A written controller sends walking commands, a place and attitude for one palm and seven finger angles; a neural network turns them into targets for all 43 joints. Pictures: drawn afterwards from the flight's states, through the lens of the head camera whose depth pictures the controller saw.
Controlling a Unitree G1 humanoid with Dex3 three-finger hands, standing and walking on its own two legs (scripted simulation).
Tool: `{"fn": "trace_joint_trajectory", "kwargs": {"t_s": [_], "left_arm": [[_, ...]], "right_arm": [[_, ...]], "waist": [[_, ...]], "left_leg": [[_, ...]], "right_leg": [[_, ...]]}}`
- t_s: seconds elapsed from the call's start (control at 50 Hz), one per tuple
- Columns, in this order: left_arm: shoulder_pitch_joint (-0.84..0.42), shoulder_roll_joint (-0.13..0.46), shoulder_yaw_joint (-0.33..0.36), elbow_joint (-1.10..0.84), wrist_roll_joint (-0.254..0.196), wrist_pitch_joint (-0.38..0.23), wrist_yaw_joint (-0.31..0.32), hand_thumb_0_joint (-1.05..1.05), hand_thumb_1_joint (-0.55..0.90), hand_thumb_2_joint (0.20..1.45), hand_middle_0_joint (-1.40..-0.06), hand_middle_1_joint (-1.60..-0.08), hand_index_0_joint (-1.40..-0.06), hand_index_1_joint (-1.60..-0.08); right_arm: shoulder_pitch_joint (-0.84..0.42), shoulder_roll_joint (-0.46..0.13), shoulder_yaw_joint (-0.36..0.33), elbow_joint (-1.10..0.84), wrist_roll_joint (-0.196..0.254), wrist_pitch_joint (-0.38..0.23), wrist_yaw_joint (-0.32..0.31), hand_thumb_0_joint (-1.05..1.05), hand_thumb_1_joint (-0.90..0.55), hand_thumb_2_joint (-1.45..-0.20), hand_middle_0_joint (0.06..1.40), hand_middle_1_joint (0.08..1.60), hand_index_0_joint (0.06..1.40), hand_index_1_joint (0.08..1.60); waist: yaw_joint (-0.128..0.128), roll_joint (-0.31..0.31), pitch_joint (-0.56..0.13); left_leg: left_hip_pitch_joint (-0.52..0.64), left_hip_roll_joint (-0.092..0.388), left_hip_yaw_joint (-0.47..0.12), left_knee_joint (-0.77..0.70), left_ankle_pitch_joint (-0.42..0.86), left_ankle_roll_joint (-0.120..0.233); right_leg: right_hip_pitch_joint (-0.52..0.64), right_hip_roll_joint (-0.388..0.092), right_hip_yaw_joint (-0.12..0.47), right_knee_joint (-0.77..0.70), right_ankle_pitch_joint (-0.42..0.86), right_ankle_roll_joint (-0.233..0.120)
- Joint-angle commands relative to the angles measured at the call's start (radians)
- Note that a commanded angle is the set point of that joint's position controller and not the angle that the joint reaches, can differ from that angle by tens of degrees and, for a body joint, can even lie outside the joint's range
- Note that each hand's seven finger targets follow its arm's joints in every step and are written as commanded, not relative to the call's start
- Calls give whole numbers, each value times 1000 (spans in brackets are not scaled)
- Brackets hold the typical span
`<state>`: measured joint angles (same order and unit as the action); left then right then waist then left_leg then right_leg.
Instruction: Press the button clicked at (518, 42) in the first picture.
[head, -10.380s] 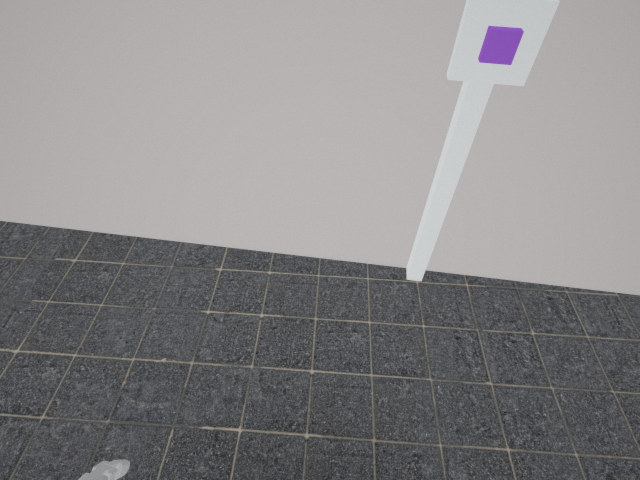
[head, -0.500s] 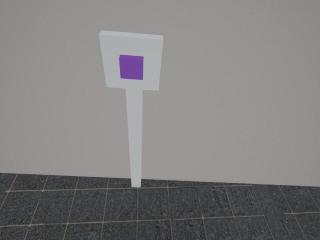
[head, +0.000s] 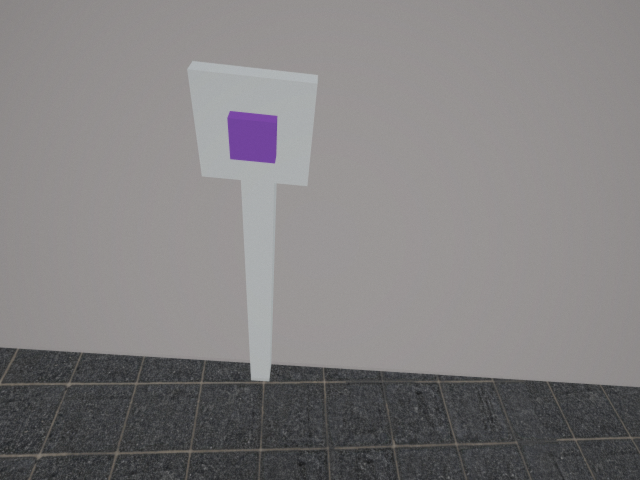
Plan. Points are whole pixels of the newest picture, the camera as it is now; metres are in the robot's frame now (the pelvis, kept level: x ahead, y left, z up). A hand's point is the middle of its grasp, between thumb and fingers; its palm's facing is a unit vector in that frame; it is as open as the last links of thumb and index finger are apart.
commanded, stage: shuffle to correct the standing spot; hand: left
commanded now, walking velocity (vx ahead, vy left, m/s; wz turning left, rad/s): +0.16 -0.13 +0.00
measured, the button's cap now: (253, 136) +0.55 +0.16 +0.16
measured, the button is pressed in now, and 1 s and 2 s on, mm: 0 0 0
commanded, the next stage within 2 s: come to a stop and stand still in 0.34 s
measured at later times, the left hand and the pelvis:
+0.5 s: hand out of the picture +0.03 +0.11 -0.17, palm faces +0.12 -0.98 -0.13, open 7.3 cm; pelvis +0.07 -0.05 +0.01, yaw +3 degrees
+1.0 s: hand out of the picture +0.06 +0.12 -0.17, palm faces +0.08 -0.96 -0.26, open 7.3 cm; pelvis +0.04 -0.07 +0.00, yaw +1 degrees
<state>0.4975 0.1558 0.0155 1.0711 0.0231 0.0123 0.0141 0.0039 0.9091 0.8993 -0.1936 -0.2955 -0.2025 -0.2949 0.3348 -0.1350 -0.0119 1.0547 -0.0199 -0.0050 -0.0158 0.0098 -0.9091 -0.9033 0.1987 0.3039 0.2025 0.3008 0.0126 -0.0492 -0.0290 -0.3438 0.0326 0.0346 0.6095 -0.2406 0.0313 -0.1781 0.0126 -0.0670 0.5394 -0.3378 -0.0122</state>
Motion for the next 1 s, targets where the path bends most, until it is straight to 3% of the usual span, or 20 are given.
{"fn": "trace_joint_trajectory", "kwargs": {"t_s": [0.0, 0.02, 0.06, 0.14, 0.2, 0.22, 0.26, 0.3, 0.34, 0.38, 0.5, 0.54, 0.56, 0.62, 0.7, 0.8, 0.9, 0.94, 0.96, 0.98], "left_arm": [[13, 40, 9, -68, 7, -22, -1, 0, 900, 900, -200, -300, -200, -300], [-18, 34, 9, -81, 15, -19, -3, 0, 900, 900, -200, -300, -200, -300], [-60, 39, 20, -95, 19, -16, -11, 0, 900, 900, -200, -300, -200, -300], [-26, -15, 21, -75, 10, -29, -21, 0, 900, 900, -200, -300, -200, -300], [49, -2, 27, -34, 7, -35, -16, 0, 900, 900, -200, -300, -200, -300], [83, 26, 35, -24, 7, -38, -10, 0, 900, 900, -200, -300, -200, -300], [112, 154, 61, -34, 12, -41, 13, 0, 900, 900, -200, -300, -200, -300], [13, 119, 59, -58, 7, -51, 21, 0, 900, 900, -200, -300, -200, -300], [-60, 80, 41, -67, 9, -61, 26, 0, 900, 900, -200, -300, -200, -300], [-64, 78, 35, -63, 14, -64, 26, 0, 900, 900, -200, -300, -200, -300], [-29, 45, 15, -28, -5, -49, 24, 0, 900, 900, -200, -300, -200, -300], [45, -10, 0, -15, -15, -41, 29, 0, 900, 900, -200, -300, -200, -300], [52, -16, -2, -5, -11, -37, 34, 0, 900, 900, -200, -300, -200, -300], [2, 23, 2, 3, -7, -18, 32, 0, 900, 900, -200, -300, -200, -300], [-22, 45, 15, -23, -2, -1, 29, 0, 900, 900, -200, -300, -200, -300], [-53, 9, 31, -64, 7, 19, 26, 0, 900, 900, -200, -300, -200, -300], [8, -5, 33, -56, 13, 6, 25, 0, 900, 900, -200, -300, -200, -300], [-42, 97, 36, -85, 20, -5, 29, 0, 900, 900, -200, -300, -200, -300], [-119, 139, 38, -118, 12, -3, 29, 0, 900, 900, -200, -300, -200, -300], [-181, 134, 39, -141, 13, -7, 32, 0, 900, 900, -200, -300, -200, -300]], "right_arm": [[133, -176, -47, -14, -7, -26, -15, 0, -900, -900, 200, 300, 200, 300], [141, -204, -60, -15, -10, -24, -19, 0, -900, -900, 200, 300, 200, 300], [104, -184, -56, -24, -9, -28, -22, 0, -900, -900, 200, 300, 200, 300], [28, -163, -54, -43, -13, -41, -20, 0, -900, -900, 200, 300, 200, 300], [19, -142, -60, -41, -8, -26, -15, 0, -900, -900, 200, 300, 200, 300], [4, -119, -55, -47, -7, -24, -12, 0, -900, -900, 200, 300, 200, 300], [-56, -32, -39, -104, 0, -18, 4, 0, -900, -900, 200, 300, 200, 300], [-55, -48, -50, -103, -9, -5, 16, 0, -900, -900, 200, 300, 200, 300], [-25, -40, -47, -74, -12, -4, 26, 0, -900, -900, 200, 300, 200, 300], [-14, -3, -37, -72, -7, -6, 30, 0, -900, -900, 200, 300, 200, 300], [61, -1, -9, -23, 5, -33, 5, 0, -900, -900, 200, 300, 200, 300], [72, -112, -15, -23, 8, -42, -16, 0, -900, -900, 200, 300, 200, 300], [35, -133, -18, -27, 9, -30, -22, 0, -900, -900, 200, 300, 200, 300], [-33, -110, -12, -32, 17, -23, -38, 0, -900, -900, 200, 300, 200, 300], [-23, -151, -39, -44, 19, -18, -49, 0, -900, -900, 200, 300, 200, 300], [-79, -171, -68, -81, 1, 0, -42, 0, -900, -900, 200, 300, 200, 300], [-152, -140, -66, -101, -5, 19, -11, 0, -900, -900, 200, 300, 200, 300], [-147, -53, -50, -123, 9, 37, 3, 0, -900, -900, 200, 300, 200, 300], [-154, -55, -49, -128, 5, 45, 11, 0, -900, -900, 200, 300, 200, 300], [-171, -63, -53, -127, 3, 49, 15, 0, -900, -900, 200, 300, 200, 300]], "waist": [[-67, 293, 144], [-70, 320, 171], [-52, 248, 204], [-7, 179, 95], [29, 88, 47], [53, 26, 53], [81, -262, 93], [23, -148, 126], [-16, -94, 168], [-22, -73, 155], [-33, -3, 79], [-1, 213, -27], [11, 199, -18], [2, 255, 78], [-14, 184, -4], [-11, 109, -77], [37, 74, -20], [11, -202, 68], [5, -216, 117], [3, -207, 132]], "left_leg": [[132, 243, -338, -339, -327, 96], [103, 316, -443, -433, -423, 148], [24, 335, -442, -468, -377, 188], [-21, 248, -243, -384, -143, 149], [-128, 149, -153, -254, -233, 78], [-219, 96, -103, -175, -289, 49], [-400, -24, 59, 263, -321, 8], [-380, 18, 0, 458, -233, 14], [-320, 52, 15, 442, -146, 5], [-227, 38, 59, 292, -130, -1], [164, 23, 66, -167, 142, -27], [270, 255, -161, -180, 645, 71], [233, 286, -149, -175, 704, 106], [171, 230, -122, -239, 712, 98], [302, 275, -127, -216, 898, 142], [211, 323, -137, -245, 623, 207], [-56, 198, -61, -247, -24, 83], [-108, 27, 46, -56, -188, -21], [-59, -8, 45, 84, -181, -35], [-45, 2, 6, 188, -191, -25]], "right_leg": [[-335, -3, -17, 102, -132, -38], [-376, -3, -20, 240, -169, -35], [-394, -66, 55, 400, -137, -39], [-182, -70, 2, 177, -72, -14], [71, -12, -69, -71, 91, 3], [154, -52, -18, -127, 30, -3], [123, -395, 416, -409, -384, -133], [5, -380, 394, -441, -363, -167], [-51, -321, 232, -388, -137, -160], [-69, -279, 109, -343, 49, -153], [-97, -172, 21, -140, 302, -82], [-109, -111, -13, -85, 107, 2], [-56, -99, -16, -105, 9, 14], [-51, -96, -10, -67, 51, 19], [-127, -91, 6, 60, -40, 23], [-160, -77, 50, 293, -162, 18], [51, -70, -2, -31, 65, 12], [-91, -271, 274, -279, -109, -76], [-236, -354, 336, -380, -247, -145], [-292, -332, 317, -389, -218, -156]]}}
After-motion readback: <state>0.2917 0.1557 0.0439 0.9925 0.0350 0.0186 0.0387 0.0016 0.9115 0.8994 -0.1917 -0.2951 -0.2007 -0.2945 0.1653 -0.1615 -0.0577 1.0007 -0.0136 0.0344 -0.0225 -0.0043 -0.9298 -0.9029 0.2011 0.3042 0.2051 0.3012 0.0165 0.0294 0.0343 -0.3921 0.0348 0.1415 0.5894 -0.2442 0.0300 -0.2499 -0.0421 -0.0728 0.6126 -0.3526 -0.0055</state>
